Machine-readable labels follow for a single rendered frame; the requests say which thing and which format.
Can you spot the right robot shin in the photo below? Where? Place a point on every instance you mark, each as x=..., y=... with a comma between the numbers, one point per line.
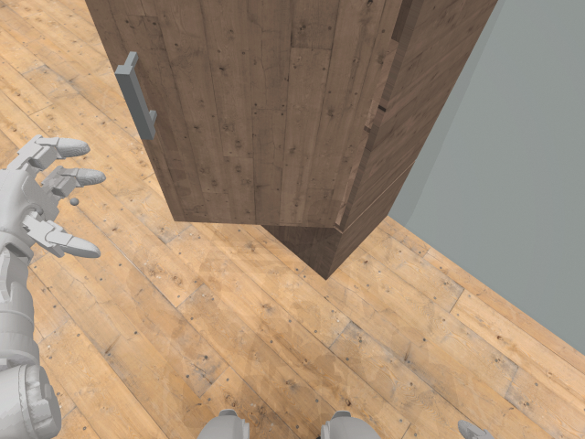
x=341, y=414

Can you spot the left robot forearm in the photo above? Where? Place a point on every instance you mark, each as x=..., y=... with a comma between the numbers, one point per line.
x=17, y=345

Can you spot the left robot hand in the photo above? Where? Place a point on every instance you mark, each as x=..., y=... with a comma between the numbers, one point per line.
x=20, y=195

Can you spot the cupboard door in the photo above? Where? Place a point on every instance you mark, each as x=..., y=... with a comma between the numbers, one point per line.
x=261, y=104

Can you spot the robot shin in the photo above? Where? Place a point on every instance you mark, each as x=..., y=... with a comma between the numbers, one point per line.
x=341, y=414
x=227, y=412

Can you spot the left robot upper arm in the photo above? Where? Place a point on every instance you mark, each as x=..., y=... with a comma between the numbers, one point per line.
x=29, y=408

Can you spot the right robot hand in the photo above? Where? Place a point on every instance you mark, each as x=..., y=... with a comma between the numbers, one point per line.
x=470, y=431

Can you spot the handle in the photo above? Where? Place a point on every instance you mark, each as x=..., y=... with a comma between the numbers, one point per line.
x=132, y=93

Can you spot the left robot shin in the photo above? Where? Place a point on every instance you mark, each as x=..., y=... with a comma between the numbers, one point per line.
x=227, y=412

